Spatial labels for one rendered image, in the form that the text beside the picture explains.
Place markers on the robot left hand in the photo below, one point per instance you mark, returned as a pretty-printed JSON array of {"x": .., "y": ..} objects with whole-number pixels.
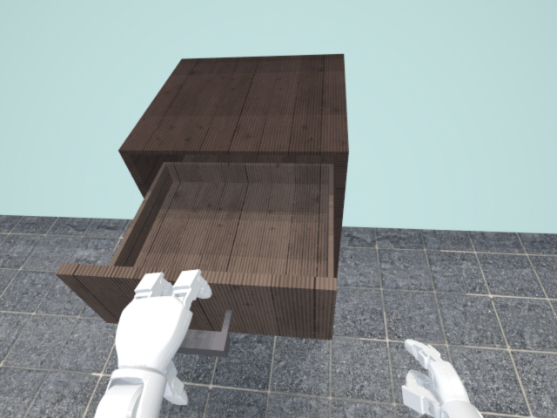
[{"x": 153, "y": 326}]

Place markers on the cabinet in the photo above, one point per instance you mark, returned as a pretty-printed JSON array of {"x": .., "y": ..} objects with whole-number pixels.
[{"x": 274, "y": 109}]

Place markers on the drawer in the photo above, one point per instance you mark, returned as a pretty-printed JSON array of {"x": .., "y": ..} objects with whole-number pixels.
[{"x": 260, "y": 233}]

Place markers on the left robot forearm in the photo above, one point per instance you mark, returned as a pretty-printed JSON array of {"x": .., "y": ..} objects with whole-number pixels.
[{"x": 133, "y": 392}]

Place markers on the right robot forearm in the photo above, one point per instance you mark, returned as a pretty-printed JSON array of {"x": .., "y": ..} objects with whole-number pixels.
[{"x": 459, "y": 409}]

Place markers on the robot right hand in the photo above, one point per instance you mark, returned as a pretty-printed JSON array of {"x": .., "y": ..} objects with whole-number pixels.
[{"x": 427, "y": 394}]

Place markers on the handle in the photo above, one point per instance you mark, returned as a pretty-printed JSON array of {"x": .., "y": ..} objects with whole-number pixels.
[{"x": 208, "y": 343}]

